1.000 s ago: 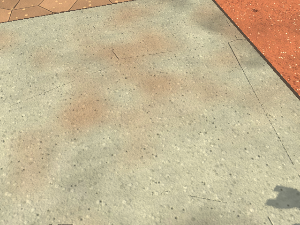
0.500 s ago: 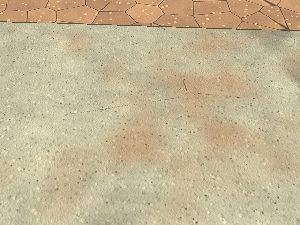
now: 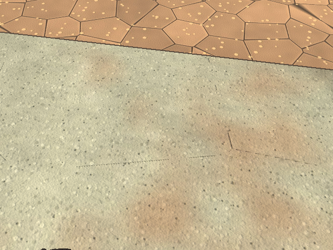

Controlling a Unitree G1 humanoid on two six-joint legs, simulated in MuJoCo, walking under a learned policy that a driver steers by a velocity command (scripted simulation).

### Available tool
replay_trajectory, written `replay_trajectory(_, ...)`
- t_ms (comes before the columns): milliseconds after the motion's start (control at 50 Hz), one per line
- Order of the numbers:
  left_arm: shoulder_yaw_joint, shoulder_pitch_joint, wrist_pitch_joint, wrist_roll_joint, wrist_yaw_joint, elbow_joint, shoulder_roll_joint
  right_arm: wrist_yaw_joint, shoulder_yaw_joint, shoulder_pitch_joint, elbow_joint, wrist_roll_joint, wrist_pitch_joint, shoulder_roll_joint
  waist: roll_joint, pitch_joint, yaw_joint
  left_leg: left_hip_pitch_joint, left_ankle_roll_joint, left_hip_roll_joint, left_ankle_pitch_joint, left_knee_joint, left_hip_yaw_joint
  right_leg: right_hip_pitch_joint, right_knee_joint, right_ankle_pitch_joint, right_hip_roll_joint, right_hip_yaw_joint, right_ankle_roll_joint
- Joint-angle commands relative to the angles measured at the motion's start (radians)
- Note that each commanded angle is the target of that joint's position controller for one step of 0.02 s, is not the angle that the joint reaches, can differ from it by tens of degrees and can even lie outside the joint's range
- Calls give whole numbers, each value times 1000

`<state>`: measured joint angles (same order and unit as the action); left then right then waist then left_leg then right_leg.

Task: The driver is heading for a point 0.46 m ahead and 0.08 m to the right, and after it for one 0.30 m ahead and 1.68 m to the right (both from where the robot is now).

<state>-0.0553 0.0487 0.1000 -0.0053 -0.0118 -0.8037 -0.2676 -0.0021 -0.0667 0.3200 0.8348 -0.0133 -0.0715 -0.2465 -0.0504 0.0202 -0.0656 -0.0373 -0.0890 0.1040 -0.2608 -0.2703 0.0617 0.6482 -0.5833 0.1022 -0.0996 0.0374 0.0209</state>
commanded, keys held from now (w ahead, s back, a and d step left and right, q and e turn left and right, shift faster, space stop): w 0.36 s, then e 0.64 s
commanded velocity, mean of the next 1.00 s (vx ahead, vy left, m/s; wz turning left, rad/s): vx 0.29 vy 0.00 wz -0.21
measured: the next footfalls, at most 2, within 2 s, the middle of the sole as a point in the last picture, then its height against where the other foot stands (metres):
right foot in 0.14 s outside the picture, level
left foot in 0.60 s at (136, 238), level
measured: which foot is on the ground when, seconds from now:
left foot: down 0.00-0.16, up 0.18-0.58, down 0.60-1.00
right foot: up 0.00-0.12, down 0.14-0.62, up 0.64-1.00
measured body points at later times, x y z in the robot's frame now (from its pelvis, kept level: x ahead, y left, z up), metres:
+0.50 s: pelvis +0.28 -0.04 +0.00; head +0.32 -0.05 +0.45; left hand +0.30 +0.23 -0.13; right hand +0.47 -0.29 -0.10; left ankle +0.46 +0.13 -0.69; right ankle +0.23 -0.14 -0.74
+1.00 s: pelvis +0.39 -0.03 -0.01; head +0.41 -0.06 +0.44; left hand +0.59 +0.21 -0.11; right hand +0.45 -0.34 -0.13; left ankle +0.49 +0.09 -0.74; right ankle +0.37 -0.14 -0.73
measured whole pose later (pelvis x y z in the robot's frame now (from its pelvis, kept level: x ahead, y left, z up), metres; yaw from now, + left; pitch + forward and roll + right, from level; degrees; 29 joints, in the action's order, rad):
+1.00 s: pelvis +0.39 -0.03 -0.01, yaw -17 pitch +1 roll +2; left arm -0.08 0.20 -0.06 -0.01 0.00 -0.73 -0.30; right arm -0.03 -0.07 0.10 0.81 -0.01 0.00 -0.28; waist 0.00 0.03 0.01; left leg -0.33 0.01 -0.09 -0.15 -0.47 -0.20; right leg 0.39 -0.70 -0.29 -0.06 -0.04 0.00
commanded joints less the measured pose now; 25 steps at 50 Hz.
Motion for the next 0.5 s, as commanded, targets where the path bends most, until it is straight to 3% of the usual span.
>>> replay_trajectory(20,-9,-151,25,-5,-16,104,-74,-7,-38,77,-11,-2,-2,-160,124,36,-33,24,-126,-292,334,30,136,3,66,-10,36,-25,-30)
replay_trajectory(80,-17,-103,34,-5,-29,104,-101,-16,-44,74,-1,-1,12,-177,149,13,10,118,-98,-329,516,-52,152,-49,100,-136,61,-36,-76)
replay_trajectory(100,-27,-35,35,-4,-27,88,-122,-17,-46,54,-6,0,15,-187,162,-30,52,118,-85,-313,688,-126,136,-155,109,-164,92,-63,-96)
replay_trajectory(120,-45,102,35,-1,-23,48,-157,-16,-39,32,-13,2,18,-178,148,-118,124,79,-62,-264,796,-277,96,-353,123,-121,106,-77,-129)
replay_trajectory(140,-58,281,33,14,-16,16,-208,-14,-23,22,-34,14,18,-144,85,-262,193,-96,-32,-209,607,-538,61,-655,79,-82,-36,73,-195)
replay_trajectory(160,-80,388,25,18,-18,-16,-277,-6,5,172,-34,3,-1,-45,-189,-407,150,-500,51,-35,19,-932,4,-1037,140,-269,-268,527,-360)
replay_trajectory(180,-54,395,21,-4,-22,-25,-187,-1,0,139,-21,-7,-17,-104,-185,-405,178,-645,42,-36,-308,-1036,109,-1061,260,-419,-285,703,-355)
replay_trajectory(200,-40,311,17,-11,-18,-10,-143,5,-16,39,-50,-26,-26,-165,-108,-230,173,-729,35,-97,-244,-1076,95,-927,281,-475,-257,563,-304)
replay_trajectory(220,-32,233,10,-3,-15,8,-125,3,-14,-29,-67,-23,-30,-164,-14,-134,148,-712,32,-152,-152,-1034,53,-767,308,-418,-220,443,-275)
replay_trajectory(240,-23,184,8,6,-17,14,-106,0,-17,-63,-75,-8,-29,-154,22,-61,119,-684,37,-184,-97,-964,34,-633,341,-331,-184,364,-266)
replay_trajectory(260,-15,161,12,16,-18,16,-90,-1,-22,-46,-71,0,-22,-144,2,-43,85,-625,39,-215,-60,-916,36,-554,369,-261,-155,306,-256)
replay_trajectory(320,-18,165,21,9,-19,-1,-106,-6,-14,-12,-62,3,1,-96,-27,-33,53,-578,65,-239,-16,-814,11,-466,431,-137,-125,197,-271)
replay_trajectory(360,-27,186,19,7,-10,-14,-135,-9,-10,-76,-85,10,3,-90,-13,-15,62,-624,87,-249,76,-712,0,-469,454,-70,-120,147,-275)
replay_trajectory(420,-27,213,2,2,4,-32,-144,-8,0,-171,-111,23,-9,-63,-1,-2,78,-539,106,-201,236,-470,-38,-436,405,235,-50,35,-228)
replay_trajectory(500,-35,292,-27,-15,17,-62,-170,1,0,-279,-140,14,-17,-71,-32,-27,118,-461,112,-120,355,-294,-41,-496,312,238,-42,49,-197)
Keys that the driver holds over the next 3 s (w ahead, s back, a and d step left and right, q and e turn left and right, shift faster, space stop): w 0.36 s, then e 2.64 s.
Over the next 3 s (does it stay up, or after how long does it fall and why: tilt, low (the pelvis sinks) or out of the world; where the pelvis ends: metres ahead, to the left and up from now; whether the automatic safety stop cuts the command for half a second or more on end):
stays up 0.35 -0.06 0.00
